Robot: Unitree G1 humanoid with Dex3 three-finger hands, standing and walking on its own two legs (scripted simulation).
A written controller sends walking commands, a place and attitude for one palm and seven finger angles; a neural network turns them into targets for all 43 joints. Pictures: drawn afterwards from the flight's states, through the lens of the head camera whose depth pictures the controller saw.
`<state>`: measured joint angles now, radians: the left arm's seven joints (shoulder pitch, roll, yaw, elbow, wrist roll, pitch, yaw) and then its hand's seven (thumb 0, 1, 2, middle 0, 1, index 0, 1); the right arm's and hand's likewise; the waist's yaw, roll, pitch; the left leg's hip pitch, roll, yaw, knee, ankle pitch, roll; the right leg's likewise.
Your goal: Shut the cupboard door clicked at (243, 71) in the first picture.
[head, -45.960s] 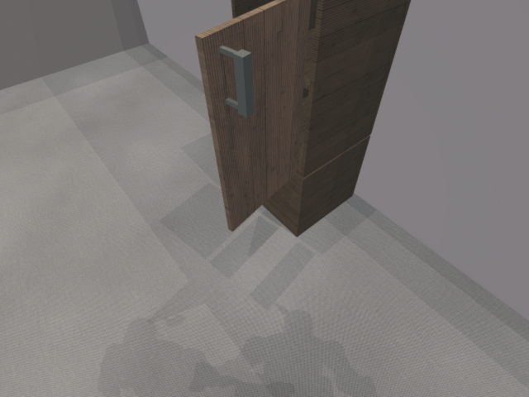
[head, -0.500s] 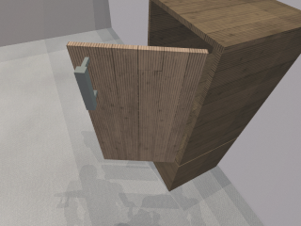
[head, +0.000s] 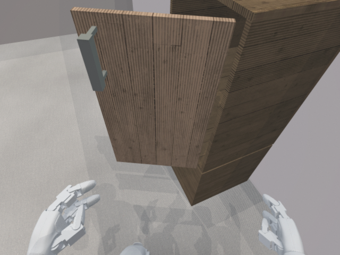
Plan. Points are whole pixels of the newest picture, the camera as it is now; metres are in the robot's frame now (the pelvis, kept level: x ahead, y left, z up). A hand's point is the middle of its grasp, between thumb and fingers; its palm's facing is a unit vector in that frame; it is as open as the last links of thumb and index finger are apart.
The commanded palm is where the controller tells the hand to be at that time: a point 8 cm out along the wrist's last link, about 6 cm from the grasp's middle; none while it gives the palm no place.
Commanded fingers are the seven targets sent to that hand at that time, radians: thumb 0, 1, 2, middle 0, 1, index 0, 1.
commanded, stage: raise the hand and make a fist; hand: left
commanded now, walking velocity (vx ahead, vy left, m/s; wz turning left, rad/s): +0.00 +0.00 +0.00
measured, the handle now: (96, 59) +0.48 +0.21 +0.21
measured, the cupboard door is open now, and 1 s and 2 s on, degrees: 61 61 61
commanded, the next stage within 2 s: bring the fist close to the handle in 1.50 s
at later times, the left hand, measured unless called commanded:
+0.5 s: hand (54, 169) +0.24 +0.23 +0.13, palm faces +0.08 -0.99 -0.07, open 3.8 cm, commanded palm +0.21 +0.27 +0.13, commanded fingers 0.00 0.90 0.90 -1.04 -1.22 -1.04 -1.22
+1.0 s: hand (42, 155) +0.24 +0.23 +0.18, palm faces -0.03 -1.00 -0.09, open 3.1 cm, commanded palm +0.21 +0.29 +0.21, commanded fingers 0.00 0.90 0.90 -1.30 -1.50 -1.30 -1.50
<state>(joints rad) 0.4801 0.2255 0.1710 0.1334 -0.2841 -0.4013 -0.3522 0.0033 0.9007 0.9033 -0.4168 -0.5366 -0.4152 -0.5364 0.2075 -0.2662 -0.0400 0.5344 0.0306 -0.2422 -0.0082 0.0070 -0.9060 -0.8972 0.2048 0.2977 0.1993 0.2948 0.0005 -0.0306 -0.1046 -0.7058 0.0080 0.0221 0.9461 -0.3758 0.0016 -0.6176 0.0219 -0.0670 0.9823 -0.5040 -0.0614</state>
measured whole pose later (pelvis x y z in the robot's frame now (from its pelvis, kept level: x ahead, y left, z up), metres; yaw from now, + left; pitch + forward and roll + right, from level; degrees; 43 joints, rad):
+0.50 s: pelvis +0.03 +0.03 +0.02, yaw +0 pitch +7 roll -1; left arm 0.45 0.26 0.25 -0.25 -0.33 -0.21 -0.23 0.01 0.90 0.90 -0.87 -1.03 -0.86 -1.03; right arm 0.33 -0.24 0.03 0.55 0.04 -0.24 -0.04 0.01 -0.90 -0.90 0.21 0.30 0.20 0.30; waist 0.02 0.03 -0.08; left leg -0.57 0.00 0.03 0.82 -0.38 0.04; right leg -0.45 0.02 -0.05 0.80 -0.46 -0.02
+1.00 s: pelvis +0.02 +0.04 +0.05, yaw +1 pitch -1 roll -1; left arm 0.26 0.32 0.19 -0.34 -0.29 0.17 -0.25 0.01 0.90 0.90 -1.27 -1.47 -1.27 -1.47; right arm 0.21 -0.23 0.10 0.56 0.06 -0.21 -0.07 0.01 -0.90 -0.90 0.21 0.30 0.20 0.30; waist 0.06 0.05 -0.05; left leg -0.35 -0.03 0.02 0.63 -0.27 0.06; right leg -0.23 0.00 -0.06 0.59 -0.35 0.00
